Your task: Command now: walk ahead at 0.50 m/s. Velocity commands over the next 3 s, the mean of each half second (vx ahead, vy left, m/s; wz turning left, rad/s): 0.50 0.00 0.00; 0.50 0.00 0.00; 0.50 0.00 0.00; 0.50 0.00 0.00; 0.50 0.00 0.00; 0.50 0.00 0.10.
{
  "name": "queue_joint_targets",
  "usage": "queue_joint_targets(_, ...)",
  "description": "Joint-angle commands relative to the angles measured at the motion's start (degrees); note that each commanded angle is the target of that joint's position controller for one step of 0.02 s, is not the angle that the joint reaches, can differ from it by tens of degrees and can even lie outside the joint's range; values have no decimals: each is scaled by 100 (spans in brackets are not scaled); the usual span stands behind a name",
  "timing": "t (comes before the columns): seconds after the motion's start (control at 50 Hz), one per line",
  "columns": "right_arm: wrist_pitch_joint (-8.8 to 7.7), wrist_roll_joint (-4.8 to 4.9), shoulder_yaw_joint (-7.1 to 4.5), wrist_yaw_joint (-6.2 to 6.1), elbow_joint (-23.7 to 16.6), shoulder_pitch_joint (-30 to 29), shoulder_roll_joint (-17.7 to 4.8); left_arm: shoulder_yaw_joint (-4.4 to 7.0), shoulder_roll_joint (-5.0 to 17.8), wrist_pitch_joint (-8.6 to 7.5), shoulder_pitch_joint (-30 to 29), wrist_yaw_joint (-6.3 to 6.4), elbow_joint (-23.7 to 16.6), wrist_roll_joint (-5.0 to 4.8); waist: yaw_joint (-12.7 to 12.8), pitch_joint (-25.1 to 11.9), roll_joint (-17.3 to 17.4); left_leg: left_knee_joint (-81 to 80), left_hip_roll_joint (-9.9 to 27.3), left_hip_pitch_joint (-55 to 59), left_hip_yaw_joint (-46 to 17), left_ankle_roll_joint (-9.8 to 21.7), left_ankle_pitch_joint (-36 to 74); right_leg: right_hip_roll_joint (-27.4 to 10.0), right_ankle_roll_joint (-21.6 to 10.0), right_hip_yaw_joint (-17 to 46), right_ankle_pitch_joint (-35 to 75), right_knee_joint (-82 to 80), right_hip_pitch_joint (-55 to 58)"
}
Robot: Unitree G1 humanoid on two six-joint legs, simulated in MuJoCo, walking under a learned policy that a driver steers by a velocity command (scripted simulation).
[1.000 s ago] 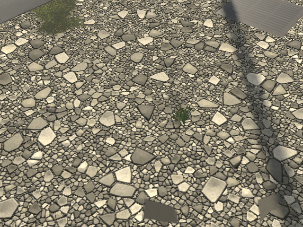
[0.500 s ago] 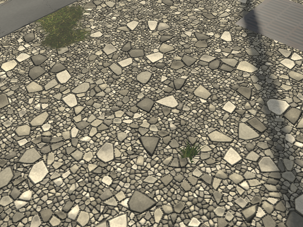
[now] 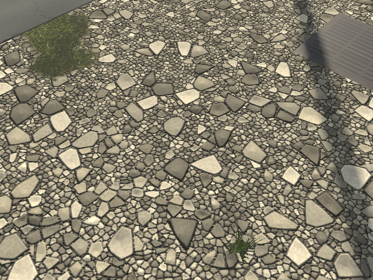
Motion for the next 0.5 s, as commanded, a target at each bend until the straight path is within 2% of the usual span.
queue_joint_targets(0.02,-98,-44,-78,18,-148,105,-482,127,285,56,292,59,-278,37,128,-315,686,-1743,1466,781,-1645,970,394,-552,-9,227,513,-152,-830)
queue_joint_targets(0.08,-117,-37,-124,-80,16,425,-700,173,341,127,-175,89,-450,83,103,-74,503,-1935,1412,827,-1273,1010,950,-590,131,173,1178,-853,-1331)
queue_joint_targets(0.12,-79,-19,-123,-151,101,657,-737,177,304,116,-597,73,-590,118,-3,-16,450,-1965,1391,1057,-1133,948,1137,-577,202,151,1759,-1496,-1624)
queue_joint_targets(0.2,-33,35,-111,-217,222,986,-790,120,171,70,-1366,-10,-801,82,-235,137,496,-2032,1244,1277,-801,764,987,-372,202,-38,2633,-2785,-1483)
queue_joint_targets(0.28,44,73,-130,-234,432,1399,-834,63,163,29,-2026,-127,-1027,32,-459,357,475,-1854,1446,1942,-784,765,941,-226,162,-129,2491,-3465,-1613)
queue_joint_targets(0.32,104,85,-158,-255,514,1496,-866,46,188,-10,-2237,-203,-1152,15,-469,424,503,-1637,1617,2306,-827,737,1129,-185,69,-123,2171,-3680,-1670)
queue_joint_targets(0.36,152,102,-196,-277,537,1433,-929,67,290,-47,-2146,-259,-1188,6,-327,339,589,-1343,1731,2517,-841,653,1663,-84,-76,-186,1758,-3848,-1348)
queue_joint_targets(0.38,170,104,-215,-281,516,1322,-981,114,400,-61,-1886,-264,-1136,9,-155,170,667,-1063,1710,2523,-795,589,2396,56,-165,-294,1580,-3907,-857)
queue_joint_targets(0.4,195,111,-219,-282,483,1167,-1003,202,555,-70,-1342,-251,-986,27,171,-169,711,-455,1565,2433,-644,491,3376,269,-286,-481,1578,-4012,-6)
queue_joint_targets(0.42,212,88,-168,-276,433,1089,-872,351,839,-67,-345,-213,-669,45,603,-774,604,679,1240,1969,-414,326,3662,317,-474,-480,1739,-3989,1416)
queue_joint_targets(0.44,197,-27,-72,-274,281,1151,-680,469,1308,-49,742,-148,-464,119,892,-1677,-157,2609,836,627,-134,110,1831,-871,-879,912,1834,-3870,3283)
queue_joint_targets(0.46,59,19,141,-198,316,1864,111,486,1519,-37,931,-198,-347,119,466,-2354,-1650,4367,-221,-1538,-456,-176,-2247,-1996,-1747,3644,727,-4670,4944)
queue_joint_targets(0.48,-75,163,-4,-171,353,1447,-553,331,952,-46,781,-197,-402,78,648,-2056,-994,5012,92,-2152,-1137,-58,-2429,-1818,-1500,3749,214,-4985,4708)
queue_joint_targets(0.5,-156,270,-77,-156,163,888,-821,258,737,-57,258,-172,-503,70,566,-1263,-719,5037,376,-2447,-995,33,-1907,-1645,-1241,2869,540,-5081,3934)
